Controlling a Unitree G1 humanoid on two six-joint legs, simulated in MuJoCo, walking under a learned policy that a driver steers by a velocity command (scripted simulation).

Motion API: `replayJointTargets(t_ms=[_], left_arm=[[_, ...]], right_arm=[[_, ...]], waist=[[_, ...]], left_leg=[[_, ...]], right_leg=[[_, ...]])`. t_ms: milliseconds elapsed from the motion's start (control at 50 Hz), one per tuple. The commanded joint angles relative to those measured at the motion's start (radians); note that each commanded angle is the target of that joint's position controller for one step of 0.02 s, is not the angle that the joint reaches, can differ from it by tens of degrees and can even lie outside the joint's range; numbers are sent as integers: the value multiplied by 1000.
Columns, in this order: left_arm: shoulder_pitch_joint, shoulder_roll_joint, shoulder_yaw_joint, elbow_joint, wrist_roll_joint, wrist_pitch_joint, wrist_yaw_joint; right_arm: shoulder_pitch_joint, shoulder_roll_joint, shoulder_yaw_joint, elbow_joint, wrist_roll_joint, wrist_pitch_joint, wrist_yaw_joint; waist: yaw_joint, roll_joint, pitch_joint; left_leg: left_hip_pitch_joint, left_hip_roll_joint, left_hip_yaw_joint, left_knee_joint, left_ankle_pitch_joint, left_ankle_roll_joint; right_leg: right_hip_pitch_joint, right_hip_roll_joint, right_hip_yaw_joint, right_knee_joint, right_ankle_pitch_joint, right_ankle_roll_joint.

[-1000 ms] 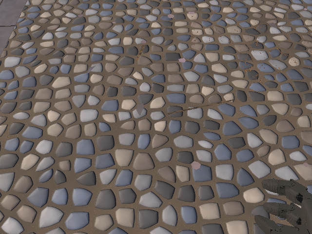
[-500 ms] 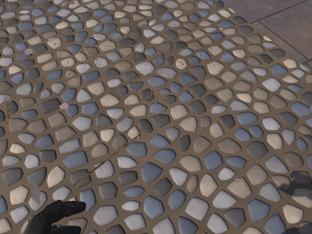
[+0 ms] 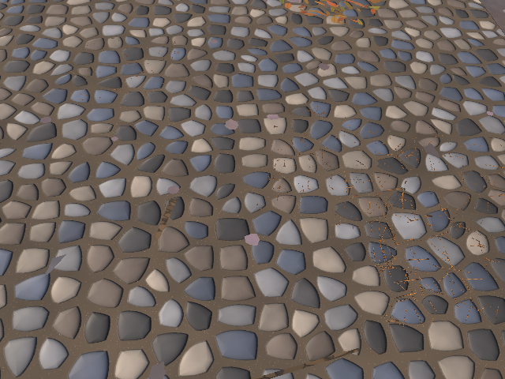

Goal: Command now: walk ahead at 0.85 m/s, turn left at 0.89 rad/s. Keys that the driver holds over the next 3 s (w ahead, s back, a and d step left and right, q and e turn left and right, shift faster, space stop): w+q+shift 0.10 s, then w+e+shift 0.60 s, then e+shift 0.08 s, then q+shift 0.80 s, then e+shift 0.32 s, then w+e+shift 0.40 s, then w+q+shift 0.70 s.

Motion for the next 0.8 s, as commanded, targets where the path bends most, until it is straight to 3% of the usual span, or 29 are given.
replayJointTargets(t_ms=[20, 40, 60, 80, 100, 120, 140, 160, 180, 220, 280, 340, 380, 420, 440, 460, 480, 500, 520, 540, 560, 580, 600, 620, 660, 680, 720, 760, 800], left_arm=[[-141, 199, 42, -82, -36, 0, -10], [-172, 89, 6, -106, -7, -17, -3], [-136, -46, -33, -193, -4, -67, -1], [-253, 77, -24, -227, -18, -114, 3], [-323, 104, -18, -249, -50, -139, 2], [-265, 75, -29, -213, -38, -148, 6], [-200, 64, -28, -167, -12, -137, 10], [-128, 68, -25, -137, -13, -116, 0], [-107, 79, -21, -115, -12, -94, -6], [-150, 40, -34, -112, -3, -65, -15], [-270, -11, -61, -141, -9, -63, -26], [-374, -18, -68, -166, -25, -78, -50], [-366, 2, -58, -174, -33, -86, -68], [-281, 53, -32, -164, -37, -84, -73], [-200, 79, -17, -151, -45, -75, -67], [-55, 116, 1, -123, -50, -59, -58], [185, 173, 28, -61, -49, -35, -44], [432, 196, 41, -2, -38, -7, -24], [411, 151, 8, 29, -7, -10, -23], [277, 119, -3, -39, 24, -32, -26], [261, 75, 0, -71, 17, -43, -23], [210, 63, -7, -73, 18, -59, -31], [148, 59, -10, -90, 13, -72, -40], [89, 67, -9, -108, 15, -78, -34], [51, 56, -14, -123, -1, -75, -21], [61, 44, -19, -119, -9, -74, -11], [89, 45, -21, -113, -20, -69, 13], [128, 63, -10, -86, -24, -42, 33], [218, 66, -3, -42, -23, -12, 42]], right_arm=[[330, -205, -96, 12, 13, -5, -19], [513, -301, -135, 88, 12, -2, -31], [410, -396, -137, 49, -7, -20, -22], [382, -288, -99, -13, -20, -65, 3], [378, -238, -89, -8, -30, -88, 7], [336, -199, -75, -4, -35, -100, 5], [252, -140, -56, -11, -41, -102, -4], [192, -118, -42, -34, -60, -104, -15], [167, -100, -34, -41, -63, -107, -23], [194, -100, -27, -26, -58, -117, -40], [233, -95, -19, -1, -61, -126, -61], [297, -117, -23, 34, -65, -136, -75], [294, -139, -28, 53, -65, -133, -78], [258, -179, -38, 48, -84, -118, -87], [235, -194, -44, 43, -97, -107, -95], [198, -212, -53, 36, -106, -94, -103], [118, -228, -59, 18, -112, -85, -104], [-7, -216, -56, -3, -93, -91, -94], [116, 53, 15, -27, -110, -127, -52], [207, 51, 45, -86, -23, -172, -24], [70, -87, 22, -95, -9, -199, -18], [2, -102, 15, -125, -6, -208, -22], [-15, -83, 20, -119, -36, -206, -31], [7, -77, 19, -116, -60, -197, -39], [30, -88, 13, -109, -69, -176, -56], [9, -89, 14, -119, -74, -168, -63], [-148, -61, 26, -182, -96, -168, -70], [-245, 2, 38, -223, -108, -172, -63], [-244, -6, 22, -229, -81, -169, -54]], waist=[[-254, -59, -117], [-304, 138, -91], [-135, 436, -170], [-182, 210, -232], [-178, 115, -131], [-120, 6, -95], [-65, -34, -69], [-20, 42, -55], [-17, 43, -28], [-31, 23, 18], [-78, 36, 84], [-126, 25, 129], [-104, 54, 122], [-43, 118, 28], [10, 157, -27], [95, 197, -90], [214, 204, -176], [354, 94, -208], [151, -363, -174], [52, -403, -329], [117, -173, -214], [51, 13, -108], [-2, 116, -54], [-50, 118, -24], [-88, 64, 32], [-86, 53, 56], [-28, 30, 119], [24, -19, 93], [67, -65, 2]], left_leg=[[485, -205, 153, -61, -16, 97], [770, -162, -57, -127, -45, 153], [925, 29, -740, -427, -408, 339], [948, 128, -962, -587, -465, 325], [898, 154, -916, -607, -382, 300], [773, 143, -789, -572, -275, 269], [652, 93, -629, -541, -188, 226], [555, 74, -545, -534, -111, 217], [503, 56, -472, -553, -9, 203], [444, 15, -316, -596, 182, 164], [424, -50, -116, -668, 294, 95], [462, -25, -19, -771, 310, 45], [582, 1, 22, -760, 467, 6], [716, 17, 51, -645, 919, -45], [761, 25, 59, -536, 1193, -63], [755, 37, 59, -357, 1428, -70], [687, 37, 52, -94, 1527, -70], [477, -40, 66, 346, 1261, -88], [-42, -241, -57, 823, -319, -116], [-257, -279, -238, 957, -343, -81], [-228, -220, -266, 817, -189, -7], [-195, -185, -261, 689, -99, 14], [-122, -159, -267, 601, -62, 8], [-64, -138, -284, 544, -40, -13], [-33, -97, -263, 427, -32, -58], [-22, -81, -246, 332, -34, -82], [28, -112, -172, 98, 107, -127], [171, -191, -116, -150, 320, -143], [280, -255, -95, -268, 485, -155]], right_leg=[[-231, -176, 48, 468, 1108, -162], [-604, -96, 107, 888, 508, -108], [-987, 132, 293, 1218, -161, -69], [-1091, 107, 519, 1228, -113, -103], [-1163, 80, 510, 1178, -31, -133], [-1098, 20, 516, 1078, 35, -147], [-993, -34, 514, 975, 115, -147], [-917, -65, 516, 935, 173, -137], [-887, -84, 499, 897, 201, -125], [-891, -90, 455, 804, 292, -110], [-898, -50, 393, 546, 536, -104], [-820, 25, 357, 310, 712, -123], [-809, 66, 343, 224, 739, -149], [-718, 147, 283, 238, 688, -181], [-646, 191, 246, 283, 608, -198], [-511, 217, 235, 342, 519, -222], [-290, 201, 279, 387, 466, -258], [-30, 142, 393, 313, 477, -298], [215, 63, 621, 428, 286, -392], [263, -130, 1253, 82, -310, -570], [140, -130, 1317, -115, -394, -495], [-29, -120, 1272, -141, -316, -453], [-193, -81, 1215, -139, -213, -445], [-314, -29, 1147, -140, -127, -455], [-444, 36, 1007, -156, 34, -455], [-502, 51, 956, -155, 95, -448], [-617, 115, 848, -156, 330, -418], [-682, 195, 759, -62, 530, -329], [-609, 190, 770, 0, 529, -269]])
Next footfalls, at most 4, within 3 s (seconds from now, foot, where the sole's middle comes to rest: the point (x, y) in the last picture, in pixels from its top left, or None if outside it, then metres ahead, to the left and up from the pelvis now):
0.02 left None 0.15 0.12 -0.75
0.50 right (241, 310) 0.67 0.04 -0.75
0.90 left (220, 191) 1.09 0.13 -0.75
1.36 right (277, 190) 1.11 -0.06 -0.75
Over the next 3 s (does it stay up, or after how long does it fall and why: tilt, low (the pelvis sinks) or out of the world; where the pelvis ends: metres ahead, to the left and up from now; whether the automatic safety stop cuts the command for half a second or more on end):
stays up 1.63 -0.19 0.02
